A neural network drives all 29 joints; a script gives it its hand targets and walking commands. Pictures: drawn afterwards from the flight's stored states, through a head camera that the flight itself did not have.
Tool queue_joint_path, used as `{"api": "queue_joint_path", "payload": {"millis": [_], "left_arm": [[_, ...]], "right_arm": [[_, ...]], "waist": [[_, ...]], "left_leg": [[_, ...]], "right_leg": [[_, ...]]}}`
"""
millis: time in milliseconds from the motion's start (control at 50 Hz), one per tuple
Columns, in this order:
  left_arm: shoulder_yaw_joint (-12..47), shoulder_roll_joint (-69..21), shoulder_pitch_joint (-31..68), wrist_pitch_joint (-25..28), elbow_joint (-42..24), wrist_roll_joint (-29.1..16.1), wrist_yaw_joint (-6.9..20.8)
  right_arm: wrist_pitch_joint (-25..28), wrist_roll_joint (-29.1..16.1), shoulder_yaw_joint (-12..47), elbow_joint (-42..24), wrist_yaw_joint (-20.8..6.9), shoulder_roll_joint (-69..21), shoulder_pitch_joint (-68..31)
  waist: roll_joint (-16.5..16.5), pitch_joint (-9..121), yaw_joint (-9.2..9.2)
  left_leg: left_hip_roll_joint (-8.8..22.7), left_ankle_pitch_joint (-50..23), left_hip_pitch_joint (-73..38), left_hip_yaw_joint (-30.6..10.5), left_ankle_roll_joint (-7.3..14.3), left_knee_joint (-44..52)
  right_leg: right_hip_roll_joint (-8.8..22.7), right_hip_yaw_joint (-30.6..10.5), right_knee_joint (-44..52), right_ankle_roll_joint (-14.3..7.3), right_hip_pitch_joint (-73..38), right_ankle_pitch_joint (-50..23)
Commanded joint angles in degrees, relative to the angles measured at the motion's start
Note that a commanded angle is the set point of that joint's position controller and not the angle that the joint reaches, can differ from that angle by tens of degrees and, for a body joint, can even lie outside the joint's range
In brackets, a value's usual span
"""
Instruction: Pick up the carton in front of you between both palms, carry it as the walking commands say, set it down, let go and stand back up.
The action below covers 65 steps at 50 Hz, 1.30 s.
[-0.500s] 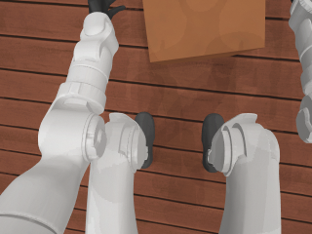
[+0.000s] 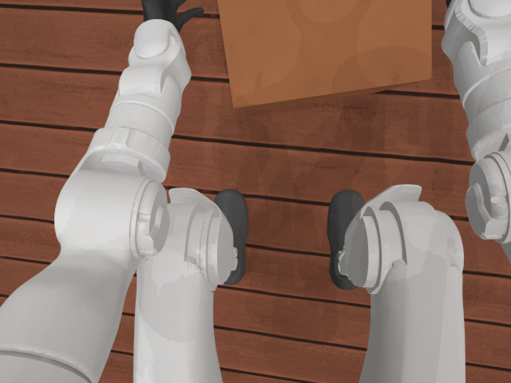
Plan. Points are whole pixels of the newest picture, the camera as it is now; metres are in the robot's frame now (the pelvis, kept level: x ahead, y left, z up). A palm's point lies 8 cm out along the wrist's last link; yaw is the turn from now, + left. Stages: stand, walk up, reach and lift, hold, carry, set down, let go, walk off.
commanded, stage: reach and lift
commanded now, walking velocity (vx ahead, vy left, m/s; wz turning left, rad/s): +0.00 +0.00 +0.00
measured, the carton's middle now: (312, 24) +0.53 -0.06 -0.25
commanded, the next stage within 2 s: none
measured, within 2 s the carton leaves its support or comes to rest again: leaves its support in 0.44 s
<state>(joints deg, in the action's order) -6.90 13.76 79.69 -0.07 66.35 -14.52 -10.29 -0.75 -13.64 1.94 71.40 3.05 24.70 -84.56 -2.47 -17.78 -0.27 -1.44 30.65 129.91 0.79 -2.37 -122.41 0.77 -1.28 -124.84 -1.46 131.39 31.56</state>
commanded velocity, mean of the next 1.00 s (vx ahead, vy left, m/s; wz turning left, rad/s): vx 0.00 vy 0.00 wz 0.00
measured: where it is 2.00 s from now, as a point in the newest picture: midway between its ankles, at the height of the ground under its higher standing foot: (284, 254)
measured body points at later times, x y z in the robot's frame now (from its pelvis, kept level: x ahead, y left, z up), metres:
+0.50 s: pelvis +0.00 +0.00 -0.01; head +0.35 -0.05 +0.26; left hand +0.55 +0.10 -0.16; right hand +0.54 -0.20 -0.17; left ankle +0.13 +0.13 -0.34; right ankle +0.11 -0.11 -0.34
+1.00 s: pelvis +0.00 +0.02 +0.10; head +0.25 -0.03 +0.47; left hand +0.51 +0.10 +0.04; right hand +0.49 -0.20 +0.03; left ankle +0.13 +0.13 -0.34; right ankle +0.11 -0.11 -0.34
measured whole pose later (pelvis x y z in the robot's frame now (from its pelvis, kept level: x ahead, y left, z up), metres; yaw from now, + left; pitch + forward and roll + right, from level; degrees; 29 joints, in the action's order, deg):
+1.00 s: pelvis +0.00 +0.02 +0.10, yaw -5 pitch +41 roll +2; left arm -30.7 -3.5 58.6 -19.0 40.0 10.9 -7.5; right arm -19.9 12.4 -22.6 47.8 0.2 5.4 -62.8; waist -2.0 7.9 -0.7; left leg -5.5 29.0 116.0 -2.4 -2.9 -103.9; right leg -3.1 -3.4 -103.7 1.7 117.5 27.2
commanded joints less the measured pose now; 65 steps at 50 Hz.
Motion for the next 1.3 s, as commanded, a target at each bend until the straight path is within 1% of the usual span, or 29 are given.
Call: {"api": "queue_joint_path", "payload": {"millis": [0, 60, 120, 140, 160, 220, 280, 300, 320, 360, 400, 460, 500, 540, 560, 600, 620, 640, 660, 720, 760, 820, 880, 940, 1020, 1080, 1140, 1200, 1280], "left_arm": [[0.8, 1.3, 12.0, 1.3, -5.5, 0.0, 0.0], [2.3, -2.6, 14.1, 1.3, -5.3, -0.5, -0.3], [1.0, -5.3, 14.9, 1.6, -4.0, 1.6, -0.8], [1.2, -8.9, 16.6, 1.7, -4.6, 2.4, -0.2], [2.6, -16.7, 20.6, 1.5, -5.2, 2.7, 1.2], [4.5, -36.2, 29.1, -0.4, -6.0, 5.9, 6.9], [3.4, -46.7, 31.8, -3.2, -8.2, 8.2, 11.3], [3.3, -49.2, 32.4, -4.0, -9.7, 8.2, 12.4], [3.6, -51.6, 33.4, -4.5, -11.2, 7.8, 13.2], [5.2, -55.9, 34.3, -5.2, -14.3, 6.4, 14.0], [8.2, -60.0, 34.6, -5.7, -18.1, 4.0, 14.1], [12.7, -66.0, 34.9, -7.1, -24.6, 0.8, 13.9], [14.9, -68.7, 35.6, -8.6, -29.6, 0.2, 14.0], [17.0, -69.4, 35.9, -10.2, -34.6, 0.6, 14.2], [17.7, -69.5, 35.5, -10.9, -36.1, 1.2, 14.3], [18.1, -69.7, 34.7, -12.2, -37.7, 2.9, 14.5], [17.5, -69.5, 34.1, -12.7, -37.4, 4.1, 14.6], [16.2, -69.7, 32.7, -13.5, -35.7, 5.7, 14.7], [14.8, -70.0, 30.8, -14.0, -33.4, 7.3, 14.7], [7.2, -69.6, 26.2, -15.6, -25.6, 13.6, 14.8], [2.7, -69.2, 24.2, -16.5, -22.2, 17.5, 15.0], [0.6, -70.5, 24.0, -16.9, -21.7, 19.6, 15.8], [2.1, -73.1, 23.6, -17.3, -22.6, 19.4, 16.6], [5.4, -75.9, 22.2, -17.9, -24.5, 18.2, 17.3], [11.2, -79.0, 19.1, -18.7, -28.1, 15.6, 17.8], [15.3, -80.3, 15.9, -19.2, -30.8, 13.7, 17.9], [18.2, -80.8, 12.1, -19.6, -32.5, 12.6, 17.9], [19.6, -80.9, 8.3, -19.6, -33.1, 12.4, 17.8], [19.9, -81.0, 3.7, -19.3, -32.6, 12.8, 18.0]], "right_arm": [[1.4, 0.0, 0.2, -4.4, 0.0, 2.7, -15.3], [1.7, -0.2, 1.7, -4.6, -0.1, -0.5, -18.0], [1.5, -1.2, 4.1, -4.8, -0.9, -6.0, -20.5], [1.3, -1.5, 5.6, -6.1, -1.7, -11.1, -22.6], [1.0, -1.9, 7.5, -6.9, -3.2, -19.0, -26.5], [-0.8, 0.1, 9.7, -7.6, -8.2, -39.8, -32.0], [-2.9, 2.3, 8.1, -9.9, -11.9, -50.0, -31.4], [-3.6, 2.8, 7.9, -10.5, -12.7, -52.3, -30.9], [-4.0, 2.5, 7.9, -12.7, -13.3, -54.8, -31.7], [-4.6, 1.7, 8.3, -15.5, -14.0, -58.3, -31.6], [-4.9, 0.2, 9.7, -20.4, -14.0, -61.2, -31.6], [-6.1, -1.4, 12.6, -30.4, -12.9, -65.0, -33.2], [-7.8, -0.8, 14.0, -36.7, -11.9, -68.0, -32.5], [-9.8, 0.4, 14.3, -41.4, -11.3, -70.3, -30.2], [-10.8, 1.4, 14.1, -42.2, -11.2, -71.3, -28.5], [-12.6, 3.3, 13.0, -42.1, -11.3, -73.1, -25.5], [-13.4, 4.2, 12.2, -40.8, -11.5, -74.1, -24.1], [-14.2, 5.5, 11.1, -39.1, -12.1, -74.7, -23.1], [-15.0, 6.5, 10.2, -36.5, -12.5, -76.3, -21.7], [-16.5, 10.3, 5.7, -28.2, -14.4, -78.3, -18.7], [-17.2, 13.1, 1.8, -24.6, -15.4, -78.3, -17.2], [-17.6, 16.4, -2.9, -22.3, -16.2, -77.8, -15.8], [-17.6, 18.3, -4.7, -22.2, -16.4, -78.2, -14.4], [-17.7, 18.4, -3.7, -24.4, -16.6, -79.1, -13.1], [-18.1, 16.6, 1.0, -29.9, -16.7, -80.9, -10.9], [-18.7, 14.5, 5.5, -34.1, -16.7, -82.4, -8.6], [-19.1, 12.7, 9.3, -36.9, -16.7, -83.8, -6.0], [-19.4, 11.7, 11.7, -38.2, -16.5, -85.2, -3.3], [-19.3, 11.7, 12.7, -37.9, -16.0, -86.8, 1.0]], "waist": [[5.2, 62.2, -0.92], [5.1, 62.6, -1.29], [5.2, 61.8, 1.46], [5.9, 61.3, 2.36], [6.4, 61.6, 2.25], [7.0, 58.9, 1.36], [6.5, 57.2, 1.01], [6.6, 57.8, 0.90], [6.2, 59.8, 0.22], [4.8, 65.9, -0.69], [4.2, 76.0, -1.90], [5.1, 93.1, -3.38], [6.6, 101.7, -3.82], [7.6, 105.6, -4.34], [7.9, 104.9, -4.62], [7.8, 101.4, -4.61], [7.6, 97.9, -4.27], [7.3, 93.6, -3.63], [7.4, 88.8, -2.48], [7.5, 76.1, 1.20], [7.5, 72.8, 2.32], [6.3, 74.1, 1.15], [4.0, 77.2, -0.81], [2.0, 81.5, -2.42], [0.7, 88.0, -3.59], [1.1, 90.8, -3.50], [2.0, 90.8, -2.76], [3.1, 88.6, -1.74], [4.2, 83.8, -0.82]], "left_leg": [[-2.6, -13.9, -28.3, 2.1, -0.4, 6.9], [-3.4, -13.5, -30.4, 1.7, -0.4, 7.2], [-4.0, -12.9, -32.2, 1.9, 0.0, 7.8], [-4.5, -12.9, -32.3, 2.0, 0.5, 7.8], [-4.9, -13.3, -31.5, 2.0, 0.8, 7.4], [-6.4, -12.3, -29.9, 2.6, 1.0, 5.6], [-7.3, -11.1, -27.7, 4.1, 1.2, 4.3], [-7.5, -11.0, -26.1, 4.5, 1.1, 4.2], [-7.6, -10.9, -27.3, 4.5, 1.3, 4.3], [-8.0, -14.1, -29.7, 5.1, 1.2, 3.8], [-8.4, -18.9, -33.8, 5.5, 1.0, 3.2], [-9.2, -24.7, -37.3, 6.1, 0.2, 2.9], [-9.6, -25.4, -35.2, 6.5, -0.3, 3.8], [-10.0, -23.8, -34.5, 6.3, -0.3, 5.6], [-10.1, -22.2, -33.5, 6.3, -0.3, 6.6], [-10.2, -17.7, -33.0, 6.3, 0.0, 9.1], [-10.2, -14.5, -32.2, 6.5, 0.2, 10.4], [-10.0, -11.4, -31.5, 6.3, 0.4, 12.1], [-9.9, -8.5, -31.0, 6.1, 0.8, 13.7], [-9.5, -1.5, -29.7, 5.7, 1.7, 18.1], [-9.5, -0.3, -30.3, 5.3, 1.9, 20.6], [-9.5, -1.0, -32.6, 4.8, 1.7, 23.9], [-9.8, -2.0, -35.9, 4.5, 1.1, 26.9], [-9.9, -4.2, -40.1, 4.1, 0.5, 29.3], [-10.1, -8.4, -46.0, 3.5, -0.2, 32.0], [-10.1, -11.2, -49.9, 3.0, -0.4, 34.0], [-10.1, -12.7, -52.9, 2.5, -0.4, 36.2], [-10.0, -13.1, -55.1, 2.0, -0.3, 38.7], [-9.8, -12.5, -57.5, 1.3, 0.0, 42.5]], "right_leg": [[-0.8, -1.8, 11.8, 1.4, -34.3, -16.0], [-1.2, -1.4, 12.1, 1.4, -34.3, -14.8], [-1.9, -1.2, 12.3, 1.6, -34.1, -13.3], [-2.3, -1.2, 12.3, 1.7, -34.3, -13.0], [-2.9, -1.4, 12.3, 1.6, -34.4, -13.5], [-4.3, -1.0, 11.3, 1.6, -33.1, -13.0], [-5.2, 0.0, 10.3, 1.0, -32.4, -12.8], [-5.4, 0.2, 10.0, 0.8, -33.6, -13.7], [-5.7, 0.8, 9.8, 0.9, -32.5, -13.8], [-6.0, 1.5, 9.3, 0.9, -34.7, -17.1], [-6.3, 2.3, 8.7, 1.0, -39.9, -22.2], [-6.8, 3.3, 8.6, 1.5, -51.9, -30.7], [-7.1, 3.5, 9.1, 1.8, -60.5, -35.8], [-7.7, 3.8, 10.4, 2.1, -64.3, -36.0], [-7.9, 4.0, 11.4, 2.3, -64.6, -35.0], [-8.5, 4.7, 13.8, 2.5, -61.3, -29.4], [-8.6, 4.9, 15.5, 2.5, -58.3, -25.0], [-8.7, 5.0, 16.9, 2.5, -54.6, -20.9], [-8.8, 5.2, 18.4, 2.4, -50.5, -16.7], [-8.8, 4.6, 23.0, 2.1, -41.4, -5.9], [-9.0, 4.4, 25.6, 1.9, -39.3, -2.3], [-9.2, 4.5, 28.4, 1.6, -41.0, -3.0], [-9.4, 4.9, 30.4, 1.2, -43.8, -5.6], [-9.5, 5.3, 32.1, 0.9, -47.3, -8.6], [-9.6, 5.4, 34.3, 1.1, -53.5, -13.4], [-9.7, 5.2, 36.1, 1.5, -58.2, -16.4], [-9.9, 4.7, 38.2, 1.9, -62.2, -18.1], [-10.1, 4.0, 40.7, 2.2, -65.9, -18.6], [-10.1, 3.0, 44.7, 2.5, -70.3, -18.3]]}}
